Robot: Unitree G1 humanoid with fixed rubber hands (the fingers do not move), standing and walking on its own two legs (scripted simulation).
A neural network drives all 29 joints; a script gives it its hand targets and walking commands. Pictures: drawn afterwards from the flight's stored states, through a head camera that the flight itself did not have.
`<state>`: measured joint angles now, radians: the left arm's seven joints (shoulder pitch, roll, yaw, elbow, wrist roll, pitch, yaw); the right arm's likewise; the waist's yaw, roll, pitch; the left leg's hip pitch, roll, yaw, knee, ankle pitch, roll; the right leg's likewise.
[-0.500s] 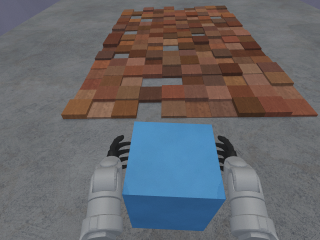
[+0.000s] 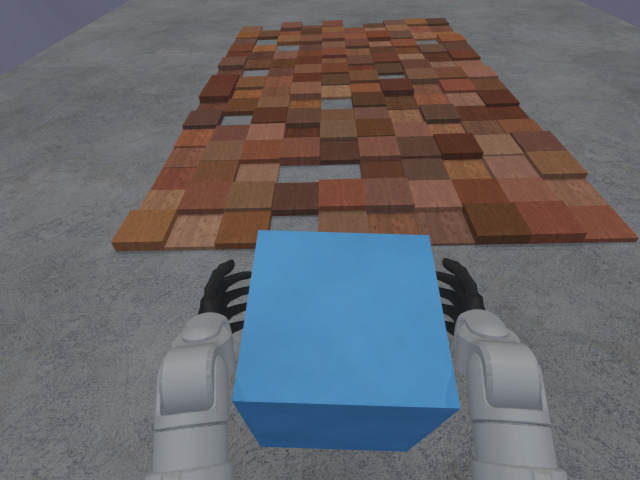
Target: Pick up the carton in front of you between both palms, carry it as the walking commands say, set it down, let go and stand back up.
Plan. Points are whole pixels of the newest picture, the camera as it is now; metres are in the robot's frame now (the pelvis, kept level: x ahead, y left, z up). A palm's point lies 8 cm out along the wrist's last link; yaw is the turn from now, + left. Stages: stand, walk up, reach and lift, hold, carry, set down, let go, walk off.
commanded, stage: carry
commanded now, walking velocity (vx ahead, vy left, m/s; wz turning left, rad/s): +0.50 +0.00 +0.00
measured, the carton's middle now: (338, 349) +0.28 +0.00 +0.02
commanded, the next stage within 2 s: none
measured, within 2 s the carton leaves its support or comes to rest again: neither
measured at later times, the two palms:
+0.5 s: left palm (252, 212) +0.48 +0.13 +0.10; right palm (448, 218) +0.45 -0.17 +0.10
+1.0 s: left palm (281, 127) +0.75 +0.11 +0.11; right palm (424, 125) +0.76 -0.19 +0.10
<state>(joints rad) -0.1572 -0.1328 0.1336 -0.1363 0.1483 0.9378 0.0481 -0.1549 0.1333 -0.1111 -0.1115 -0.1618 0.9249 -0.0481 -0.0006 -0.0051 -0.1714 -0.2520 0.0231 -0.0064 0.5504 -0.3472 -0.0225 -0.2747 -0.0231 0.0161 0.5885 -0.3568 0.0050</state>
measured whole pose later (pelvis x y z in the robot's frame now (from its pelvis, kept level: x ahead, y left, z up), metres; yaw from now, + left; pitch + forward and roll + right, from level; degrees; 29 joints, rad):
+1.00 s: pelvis +0.54 -0.05 +0.02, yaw +3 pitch +3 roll +2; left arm 0.12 -0.14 0.02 -0.50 0.00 1.10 0.15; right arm 0.15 0.14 -0.03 -0.51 -0.03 1.10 -0.13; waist 0.01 0.00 -0.14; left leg -0.60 0.12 0.13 0.70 -0.08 0.00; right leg -0.04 -0.02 -0.23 0.21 -0.22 -0.05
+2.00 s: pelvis +1.18 -0.05 +0.02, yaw +1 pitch +4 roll +1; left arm -0.44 -0.13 0.23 -0.26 -0.01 1.12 0.20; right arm -0.43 0.12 -0.24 -0.25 -0.01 1.12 -0.23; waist 0.03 0.02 -0.02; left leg -0.74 0.10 0.06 1.04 -0.19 0.05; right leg -0.20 -0.01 -0.20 0.37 -0.25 -0.08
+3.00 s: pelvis +1.84 -0.01 +0.02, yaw +0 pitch +6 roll -3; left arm -0.54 -0.13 0.26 -0.18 0.01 1.11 0.21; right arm -0.54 0.13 -0.32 -0.16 -0.03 1.11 -0.21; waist 0.06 0.03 -0.08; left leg -0.34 0.04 0.08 0.41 -0.04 0.06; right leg -0.23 0.00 -0.09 0.81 -0.52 0.01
